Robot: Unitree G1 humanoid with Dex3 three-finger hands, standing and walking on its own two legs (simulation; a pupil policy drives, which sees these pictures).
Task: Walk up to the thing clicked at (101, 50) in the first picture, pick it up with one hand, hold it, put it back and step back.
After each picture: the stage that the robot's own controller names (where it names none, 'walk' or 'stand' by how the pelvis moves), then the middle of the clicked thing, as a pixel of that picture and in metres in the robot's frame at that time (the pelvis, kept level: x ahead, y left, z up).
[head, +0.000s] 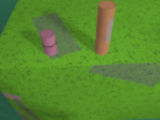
stand; (103, 30) +0.62 -0.06 +0.05
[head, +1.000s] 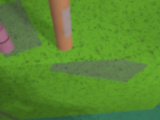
rise first; (61, 23) +0.56 +0.11 +0.09
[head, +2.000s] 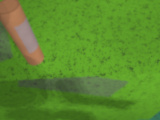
stand; (24, 37) +0.46 +0.24 +0.10
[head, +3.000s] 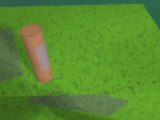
stand; (38, 57) +0.45 +0.20 +0.06
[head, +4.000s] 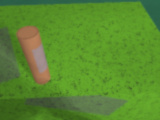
stand; (36, 58) +0.45 +0.20 +0.05
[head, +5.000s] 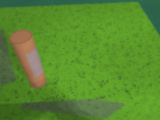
stand; (31, 62) +0.43 +0.22 +0.05
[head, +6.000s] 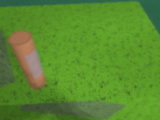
stand; (30, 63) +0.42 +0.22 +0.05
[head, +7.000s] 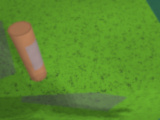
rise first; (30, 55) +0.44 +0.22 +0.06
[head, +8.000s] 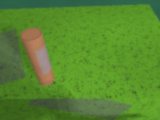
go down; (40, 60) +0.44 +0.22 +0.06
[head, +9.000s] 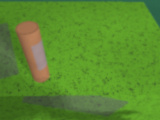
go down; (35, 55) +0.44 +0.20 +0.07
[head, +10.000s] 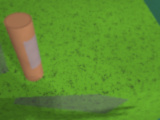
go down; (27, 52) +0.43 +0.20 +0.09
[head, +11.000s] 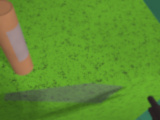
close in; (13, 44) +0.45 +0.20 +0.12
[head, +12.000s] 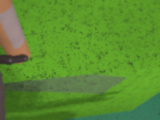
close; (7, 28) +0.45 +0.21 +0.14
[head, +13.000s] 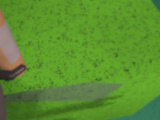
lift; (1, 44) +0.41 +0.22 +0.13
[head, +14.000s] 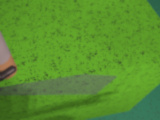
lift; out of the picture +0.42 +0.23 +0.14
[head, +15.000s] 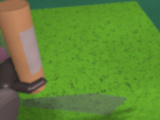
lift; (25, 53) +0.33 +0.17 +0.22
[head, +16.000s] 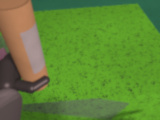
hold; (27, 51) +0.31 +0.15 +0.24
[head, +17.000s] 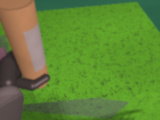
crouch; (28, 49) +0.32 +0.14 +0.24
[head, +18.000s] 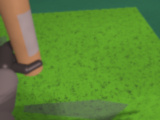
crouch; (23, 36) +0.38 +0.18 +0.23
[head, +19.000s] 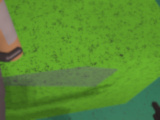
lower; out of the picture +0.47 +0.21 +0.14
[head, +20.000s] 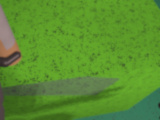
lower; out of the picture +0.45 +0.22 +0.14
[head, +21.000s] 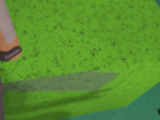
lower; out of the picture +0.47 +0.21 +0.14
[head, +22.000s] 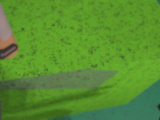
lower; out of the picture +0.48 +0.22 +0.14
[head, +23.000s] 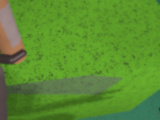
draw back; (3, 28) +0.46 +0.21 +0.14
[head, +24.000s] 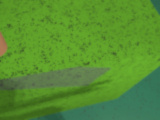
rise; out of the picture +0.47 +0.23 +0.15
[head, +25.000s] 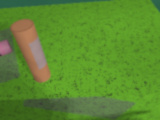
sink last; (33, 54) +0.44 +0.22 +0.11
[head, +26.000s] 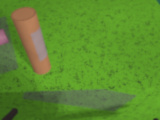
stand; (34, 45) +0.45 +0.21 +0.11
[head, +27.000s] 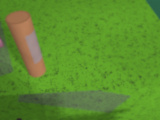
stand; (29, 48) +0.45 +0.21 +0.11
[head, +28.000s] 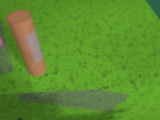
stand; (29, 47) +0.45 +0.21 +0.11
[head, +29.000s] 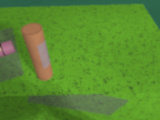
stand; (39, 55) +0.47 +0.20 +0.05
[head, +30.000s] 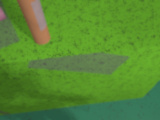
walk; (34, 16) +0.56 +0.19 +0.08
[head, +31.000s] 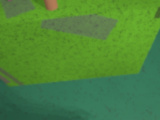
walk; out of the picture +0.87 +0.22 +0.07
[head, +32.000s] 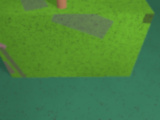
stand; out of the picture +1.09 +0.19 +0.07
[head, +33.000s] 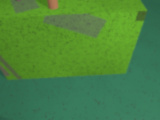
stand; out of the picture +1.07 +0.23 +0.05
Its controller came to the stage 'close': yes
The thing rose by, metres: 0.19
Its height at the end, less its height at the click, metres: +0.00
